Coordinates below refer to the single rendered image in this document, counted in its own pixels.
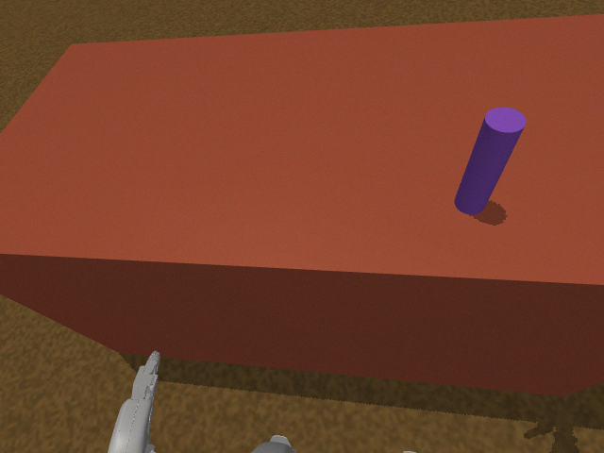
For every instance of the can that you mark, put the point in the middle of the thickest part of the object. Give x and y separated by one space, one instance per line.
498 135

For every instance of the left robot hand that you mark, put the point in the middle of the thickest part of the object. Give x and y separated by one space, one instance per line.
132 427

